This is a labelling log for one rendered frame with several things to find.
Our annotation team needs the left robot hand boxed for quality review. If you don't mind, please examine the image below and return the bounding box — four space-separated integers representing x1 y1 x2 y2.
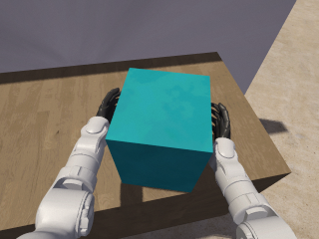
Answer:
96 88 122 124

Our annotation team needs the right robot upper arm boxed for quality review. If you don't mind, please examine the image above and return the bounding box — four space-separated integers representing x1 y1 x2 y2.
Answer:
236 215 296 239

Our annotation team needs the right robot hand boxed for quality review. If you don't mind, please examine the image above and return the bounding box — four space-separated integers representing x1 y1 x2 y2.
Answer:
210 103 231 140

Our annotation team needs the carton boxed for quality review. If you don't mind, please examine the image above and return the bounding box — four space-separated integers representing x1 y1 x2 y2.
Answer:
105 68 213 192

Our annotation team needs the left robot upper arm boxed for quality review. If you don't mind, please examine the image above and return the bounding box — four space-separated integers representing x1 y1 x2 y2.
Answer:
16 187 95 239

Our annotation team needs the right robot forearm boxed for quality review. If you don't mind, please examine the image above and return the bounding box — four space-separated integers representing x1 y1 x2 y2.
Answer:
208 137 297 239

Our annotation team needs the pedestal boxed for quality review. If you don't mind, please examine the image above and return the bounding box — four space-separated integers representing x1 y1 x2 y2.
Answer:
0 52 292 239

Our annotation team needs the left robot forearm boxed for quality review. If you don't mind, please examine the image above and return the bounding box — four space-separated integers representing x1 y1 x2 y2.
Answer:
35 117 110 229

